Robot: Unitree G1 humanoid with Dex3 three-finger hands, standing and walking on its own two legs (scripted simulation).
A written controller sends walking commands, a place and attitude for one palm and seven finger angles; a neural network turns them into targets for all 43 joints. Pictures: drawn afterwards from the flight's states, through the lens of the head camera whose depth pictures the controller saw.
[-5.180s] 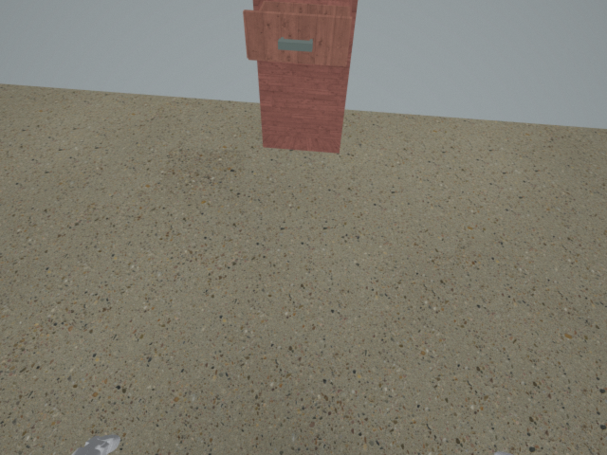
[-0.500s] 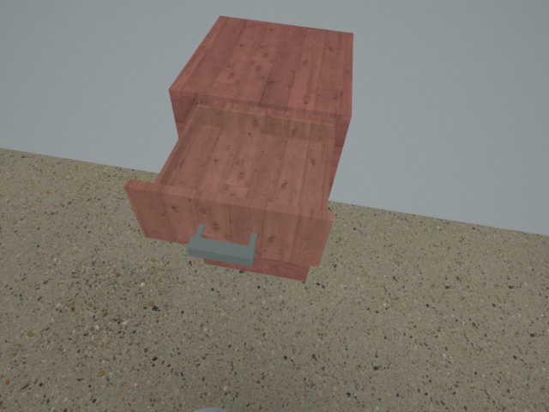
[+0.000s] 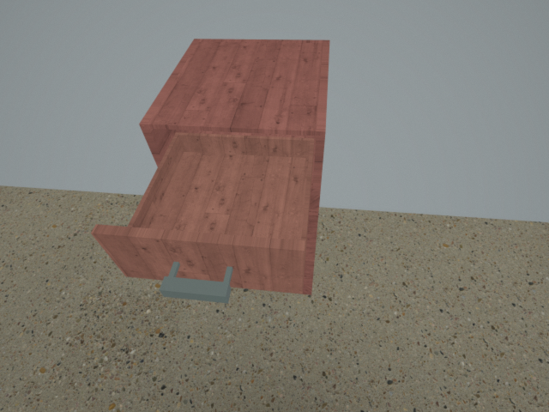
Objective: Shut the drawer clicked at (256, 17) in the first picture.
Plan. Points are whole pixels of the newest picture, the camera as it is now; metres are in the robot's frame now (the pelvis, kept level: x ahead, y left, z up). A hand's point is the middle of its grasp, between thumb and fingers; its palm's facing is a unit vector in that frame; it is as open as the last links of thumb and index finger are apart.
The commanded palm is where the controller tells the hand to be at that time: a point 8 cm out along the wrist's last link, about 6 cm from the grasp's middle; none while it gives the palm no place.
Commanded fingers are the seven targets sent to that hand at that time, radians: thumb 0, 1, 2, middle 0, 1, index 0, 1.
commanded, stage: come to a stop and stand still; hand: left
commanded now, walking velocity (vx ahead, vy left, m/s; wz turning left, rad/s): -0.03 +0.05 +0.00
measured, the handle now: (199, 279) +0.35 +0.17 -0.07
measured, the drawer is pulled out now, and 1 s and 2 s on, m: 0.30 0.30 0.30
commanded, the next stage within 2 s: look again from close up in 0.78 s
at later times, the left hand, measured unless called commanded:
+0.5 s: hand out of the picture -0.07 +0.26 -0.18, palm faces +0.04 -0.97 -0.25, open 7.4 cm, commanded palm none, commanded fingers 0.00 0.90 0.90 -0.20 -0.30 -0.20 -0.30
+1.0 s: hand out of the picture -0.05 +0.25 -0.18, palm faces +0.01 -0.98 -0.18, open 7.4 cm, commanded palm none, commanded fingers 0.00 0.90 0.90 -0.20 -0.30 -0.20 -0.30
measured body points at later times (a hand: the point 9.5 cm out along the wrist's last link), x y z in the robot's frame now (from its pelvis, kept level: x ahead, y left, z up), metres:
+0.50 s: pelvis -0.06 +0.07 -0.01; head -0.07 +0.06 +0.44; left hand -0.07 +0.31 -0.16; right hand +0.00 -0.16 -0.16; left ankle -0.03 +0.16 -0.74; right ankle +0.00 -0.05 -0.74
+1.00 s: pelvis -0.05 +0.08 +0.00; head -0.03 +0.09 +0.45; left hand -0.05 +0.30 -0.16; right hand -0.05 -0.13 -0.16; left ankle -0.03 +0.16 -0.74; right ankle -0.01 -0.05 -0.74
